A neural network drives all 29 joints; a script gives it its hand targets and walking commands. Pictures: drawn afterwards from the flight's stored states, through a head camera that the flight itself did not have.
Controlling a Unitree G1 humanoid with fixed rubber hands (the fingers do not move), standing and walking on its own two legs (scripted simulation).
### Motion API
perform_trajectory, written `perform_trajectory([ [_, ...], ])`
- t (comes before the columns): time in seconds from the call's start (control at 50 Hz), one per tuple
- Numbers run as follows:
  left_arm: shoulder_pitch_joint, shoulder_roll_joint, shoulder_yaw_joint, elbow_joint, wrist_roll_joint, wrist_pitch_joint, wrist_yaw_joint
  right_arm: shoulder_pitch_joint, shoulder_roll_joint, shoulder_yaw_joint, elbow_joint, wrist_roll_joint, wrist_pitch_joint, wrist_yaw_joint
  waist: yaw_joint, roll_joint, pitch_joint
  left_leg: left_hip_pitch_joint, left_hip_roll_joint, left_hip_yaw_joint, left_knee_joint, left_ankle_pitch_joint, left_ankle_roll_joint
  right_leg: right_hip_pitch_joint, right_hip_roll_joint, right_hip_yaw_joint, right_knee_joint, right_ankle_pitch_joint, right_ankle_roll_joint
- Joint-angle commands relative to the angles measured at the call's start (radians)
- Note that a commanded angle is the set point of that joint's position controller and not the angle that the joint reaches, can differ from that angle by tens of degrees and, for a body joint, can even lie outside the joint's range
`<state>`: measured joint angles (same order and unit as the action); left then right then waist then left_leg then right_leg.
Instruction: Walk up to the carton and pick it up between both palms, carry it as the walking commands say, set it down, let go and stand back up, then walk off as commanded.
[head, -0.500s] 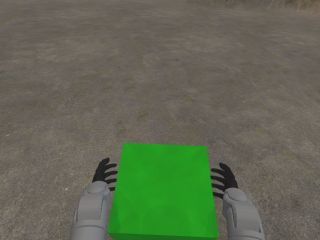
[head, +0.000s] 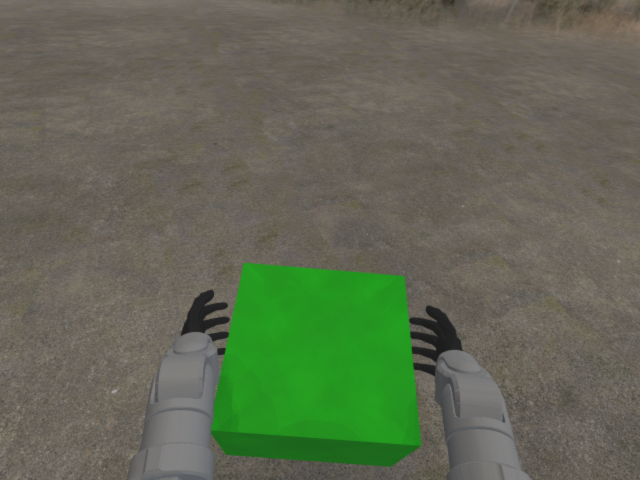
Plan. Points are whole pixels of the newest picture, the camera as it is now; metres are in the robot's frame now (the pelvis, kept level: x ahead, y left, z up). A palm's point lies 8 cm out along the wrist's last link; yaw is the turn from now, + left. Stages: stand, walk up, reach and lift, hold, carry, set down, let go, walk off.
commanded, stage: set down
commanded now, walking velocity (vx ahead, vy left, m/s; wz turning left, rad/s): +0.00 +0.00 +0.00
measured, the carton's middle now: (316, 363) +0.34 +0.01 -0.05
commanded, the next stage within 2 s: none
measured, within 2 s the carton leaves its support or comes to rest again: neither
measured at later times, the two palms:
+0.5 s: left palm (196, 359) +0.32 +0.19 -0.02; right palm (427, 371) +0.32 -0.15 -0.02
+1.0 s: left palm (208, 379) +0.34 +0.19 -0.11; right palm (409, 390) +0.34 -0.15 -0.11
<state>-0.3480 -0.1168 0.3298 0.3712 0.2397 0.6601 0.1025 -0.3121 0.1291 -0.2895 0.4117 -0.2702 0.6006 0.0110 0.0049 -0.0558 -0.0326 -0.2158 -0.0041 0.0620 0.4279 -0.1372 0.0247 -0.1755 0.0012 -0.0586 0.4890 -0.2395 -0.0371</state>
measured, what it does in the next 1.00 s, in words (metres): lowers itself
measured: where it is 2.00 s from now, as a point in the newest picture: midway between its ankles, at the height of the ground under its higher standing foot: outside the picture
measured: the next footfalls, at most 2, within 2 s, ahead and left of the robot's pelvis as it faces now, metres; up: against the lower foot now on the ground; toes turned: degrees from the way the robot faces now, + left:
none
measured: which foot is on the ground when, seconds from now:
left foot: down 0.00-1.00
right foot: down 0.00-1.00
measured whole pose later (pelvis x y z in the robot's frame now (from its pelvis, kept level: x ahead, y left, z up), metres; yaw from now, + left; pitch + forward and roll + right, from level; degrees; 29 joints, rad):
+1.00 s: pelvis -0.02 +0.01 -0.05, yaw -1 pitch +18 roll -1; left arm -0.51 -0.12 0.46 0.41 0.28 0.33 0.02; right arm -0.50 0.13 -0.37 0.47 -0.28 0.31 0.02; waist 0.01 -0.02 0.07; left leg -0.91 0.03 0.06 0.85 -0.26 0.03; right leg -0.85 0.01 -0.06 0.87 -0.34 -0.03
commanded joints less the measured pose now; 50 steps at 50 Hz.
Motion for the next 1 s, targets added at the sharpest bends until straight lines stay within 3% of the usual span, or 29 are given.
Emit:
perform_trajectory([
  [0.0,-0.623,-0.935,-0.519,0.116,-0.191,-0.069,-0.456,-0.649,0.922,0.466,0.036,0.178,-0.067,0.319,0.008,0.098,-0.218,0.277,-0.061,-0.105,-0.041,-0.028,0.018,-0.134,0.017,0.17,-0.202,-0.074,-0.023],
  [0.08,-0.525,-0.937,-0.515,0.114,-0.189,-0.096,-0.452,-0.675,0.892,0.517,-0.061,0.209,-0.101,0.31,0.033,0.102,-0.293,0.263,-0.059,-0.105,-0.014,0.143,0.023,-0.062,0.032,0.178,-0.16,0.098,-0.021],
  [0.12,-0.511,-0.913,-0.515,0.113,-0.174,-0.111,-0.444,-0.617,0.885,0.514,-0.046,0.197,-0.111,0.302,0.015,0.094,-0.29,0.211,-0.051,-0.115,0.003,0.193,0.026,-0.046,0.026,0.187,-0.139,0.182,-0.016],
  [0.14,-0.544,-0.92,-0.53,0.067,-0.191,-0.127,-0.445,-0.588,0.899,0.516,-0.03,0.197,-0.113,0.304,0.006,0.077,-0.342,0.243,-0.052,-0.114,0.006,0.191,0.02,-0.048,0.04,0.176,-0.133,0.177,-0.012],
  [0.16,-0.493,-0.89,-0.519,0.091,-0.172,-0.13,-0.44,-0.582,0.884,0.525,-0.019,0.197,-0.118,0.3,0.036,0.114,-0.316,0.238,-0.057,-0.106,0.011,0.196,0.017,-0.045,0.038,0.181,-0.133,0.174,-0.015],
  [0.18,-0.551,-0.908,-0.527,0.087,-0.186,-0.141,-0.438,-0.586,0.865,0.495,-0.009,0.186,-0.125,0.299,-0.018,0.098,-0.296,0.235,-0.05,-0.125,0.014,0.162,0.02,-0.093,0.046,0.169,-0.125,0.139,-0.014],
  [0.2,-0.537,-0.874,-0.492,0.09,-0.154,-0.145,-0.437,-0.59,0.855,0.49,0.016,0.18,-0.134,0.297,0.034,0.146,-0.274,0.168,-0.053,-0.106,0.016,0.152,0.013,-0.055,0.028,0.192,-0.13,0.133,-0.024],
  [0.22,-0.55,-0.89,-0.512,0.088,-0.174,-0.155,-0.435,-0.584,0.859,0.491,0.003,0.178,-0.14,0.297,-0.013,0.081,-0.242,0.189,-0.049,-0.122,0.025,0.137,0.026,-0.121,0.043,0.173,-0.112,0.124,-0.016],
  [0.24,-0.528,-0.876,-0.491,0.079,-0.148,-0.167,-0.429,-0.578,0.845,0.476,0.004,0.169,-0.15,0.298,0.019,0.132,-0.274,0.176,-0.051,-0.113,0.032,0.16,0.014,-0.095,0.046,0.174,-0.104,0.136,-0.024],
  [0.32,-0.507,-0.853,-0.472,0.099,-0.116,-0.203,-0.413,-0.653,0.817,0.49,-0.035,0.183,-0.2,0.295,0.042,0.141,-0.311,0.176,-0.052,-0.12,0.072,0.14,0.014,-0.142,0.05,0.175,-0.064,0.109,-0.03],
  [0.36,-0.54,-0.856,-0.453,0.106,-0.119,-0.221,-0.406,-0.594,0.821,0.449,0.041,0.145,-0.205,0.287,0.014,0.092,-0.234,0.148,-0.041,-0.128,0.092,0.136,0.022,-0.217,0.044,0.181,-0.054,0.096,-0.024],
  [0.4,-0.512,-0.838,-0.431,0.13,-0.096,-0.229,-0.404,-0.603,0.809,0.421,0.054,0.14,-0.219,0.282,0.031,0.139,-0.265,0.092,-0.058,-0.12,0.11,0.124,0.008,-0.221,0.05,0.16,-0.019,0.09,-0.03],
  [0.42,-0.541,-0.828,-0.437,0.144,-0.11,-0.242,-0.402,-0.612,0.8,0.396,0.058,0.124,-0.229,0.279,-0.001,0.068,-0.269,0.099,-0.048,-0.136,0.119,0.124,0.022,-0.262,0.059,0.15,0.0,0.092,-0.021],
  [0.48,-0.515,-0.834,-0.442,0.15,-0.095,-0.265,-0.392,-0.608,0.795,0.388,0.055,0.125,-0.253,0.276,-0.005,0.131,-0.314,0.074,-0.058,-0.137,0.147,0.194,0.017,-0.279,0.069,0.146,0.047,0.174,-0.023],
  [0.5,-0.493,-0.838,-0.428,0.144,-0.084,-0.273,-0.388,-0.598,0.799,0.405,0.074,0.123,-0.258,0.278,0.025,0.132,-0.342,0.069,-0.057,-0.136,0.155,0.208,0.012,-0.277,0.073,0.153,0.052,0.166,-0.023],
  [0.52,-0.513,-0.836,-0.442,0.157,-0.091,-0.281,-0.386,-0.6,0.778,0.39,0.064,0.111,-0.27,0.273,-0.012,0.11,-0.35,0.036,-0.054,-0.144,0.17,0.204,0.017,-0.287,0.069,0.153,0.061,0.173,-0.023],
  [0.56,-0.524,-0.839,-0.439,0.141,-0.089,-0.297,-0.379,-0.606,0.779,0.399,0.076,0.12,-0.283,0.283,0.01,0.118,-0.366,0.018,-0.058,-0.146,0.185,0.214,0.014,-0.326,0.072,0.149,0.089,0.176,-0.02],
  [0.58,-0.558,-0.847,-0.466,0.129,-0.107,-0.312,-0.382,-0.597,0.795,0.388,0.085,0.109,-0.295,0.275,-0.035,0.086,-0.392,0.018,-0.058,-0.15,0.191,0.205,0.02,-0.335,0.081,0.145,0.09,0.176,-0.019],
  [0.6,-0.51,-0.842,-0.445,0.158,-0.091,-0.317,-0.375,-0.641,0.793,0.42,0.066,0.136,-0.309,0.273,0.031,0.116,-0.44,0.03,-0.059,-0.151,0.216,0.268,0.016,-0.344,0.074,0.156,0.115,0.202,-0.017],
  [0.66,-0.545,-0.855,-0.471,0.142,-0.1,-0.35,-0.372,-0.628,0.803,0.443,0.049,0.126,-0.335,0.278,0.01,0.086,-0.532,-0.013,-0.067,-0.155,0.257,0.295,0.018,-0.38,0.086,0.152,0.162,0.255,-0.011],
  [0.68,-0.521,-0.863,-0.489,0.12,-0.092,-0.349,-0.372,-0.603,0.8,0.443,0.058,0.136,-0.337,0.277,0.021,0.128,-0.547,-0.021,-0.066,-0.155,0.271,0.327,0.01,-0.401,0.087,0.149,0.181,0.26,-0.015],
  [0.72,-0.561,-0.866,-0.507,0.132,-0.118,-0.368,-0.373,-0.644,0.802,0.452,0.038,0.136,-0.351,0.277,-0.022,0.099,-0.6,-0.029,-0.065,-0.164,0.297,0.291,0.015,-0.439,0.095,0.142,0.196,0.242,-0.017],
  [0.74,-0.557,-0.863,-0.491,0.138,-0.1,-0.373,-0.375,-0.651,0.792,0.454,0.046,0.139,-0.359,0.273,-0.001,0.129,-0.607,-0.073,-0.073,-0.157,0.315,0.286,0.012,-0.444,0.095,0.154,0.217,0.248,-0.018],
  [0.78,-0.568,-0.859,-0.529,0.131,-0.119,-0.385,-0.379,-0.688,0.804,0.497,-0.008,0.157,-0.372,0.269,0.004,0.079,-0.669,-0.103,-0.074,-0.163,0.352,0.349,0.015,-0.449,0.099,0.156,0.248,0.32,-0.009],
  [0.84,-0.611,-0.862,-0.519,0.156,-0.124,-0.394,-0.377,-0.727,0.795,0.49,0.02,0.16,-0.384,0.27,0.0,0.084,-0.696,-0.158,-0.074,-0.173,0.387,0.294,0.019,-0.54,0.097,0.143,0.295,0.259,-0.008],
  [0.86,-0.62,-0.847,-0.507,0.141,-0.113,-0.395,-0.383,-0.72,0.806,0.505,0.035,0.168,-0.381,0.274,0.039,0.11,-0.727,-0.197,-0.087,-0.144,0.4,0.288,0.011,-0.519,0.104,0.148,0.304,0.275,-0.009],
  [0.9,-0.662,-0.866,-0.505,0.187,-0.128,-0.395,-0.385,-0.81,0.803,0.493,0.008,0.186,-0.397,0.272,0.023,0.095,-0.746,-0.231,-0.086,-0.151,0.427,0.234,0.015,-0.566,0.1,0.145,0.323,0.204,-0.008],
  [0.92,-0.674,-0.874,-0.511,0.192,-0.125,-0.389,-0.386,-0.785,0.799,0.48,0.04,0.163,-0.382,0.27,-0.02,0.083,-0.733,-0.25,-0.083,-0.161,0.434,0.221,0.019,-0.593,0.109,0.128,0.34,0.205,-0.006],
  [0.98,-0.706,-0.85,-0.476,0.223,-0.113,-0.378,-0.4,-0.834,0.811,0.464,0.059,0.168,-0.367,0.278,0.01,0.087,-0.704,-0.339,-0.095,-0.139,0.467,0.129,0.02,-0.651,0.107,0.13,0.365,0.115,-0.003],
])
